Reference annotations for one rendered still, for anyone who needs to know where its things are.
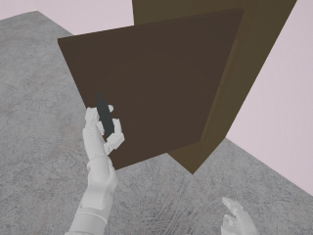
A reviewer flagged left robot forearm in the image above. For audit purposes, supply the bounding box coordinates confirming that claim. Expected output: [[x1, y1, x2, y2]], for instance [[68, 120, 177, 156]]
[[65, 156, 118, 235]]

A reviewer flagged handle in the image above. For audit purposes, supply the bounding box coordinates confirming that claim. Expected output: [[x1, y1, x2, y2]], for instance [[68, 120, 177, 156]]
[[95, 91, 114, 138]]

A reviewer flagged cupboard door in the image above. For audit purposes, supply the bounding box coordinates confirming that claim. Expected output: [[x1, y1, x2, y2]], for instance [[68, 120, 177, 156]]
[[57, 7, 245, 170]]

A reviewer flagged robot left hand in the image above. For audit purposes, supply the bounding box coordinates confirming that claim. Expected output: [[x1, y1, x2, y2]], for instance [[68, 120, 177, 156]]
[[82, 105, 125, 161]]

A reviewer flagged robot right hand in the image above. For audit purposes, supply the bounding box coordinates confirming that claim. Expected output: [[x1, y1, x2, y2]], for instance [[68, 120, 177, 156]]
[[220, 197, 259, 235]]

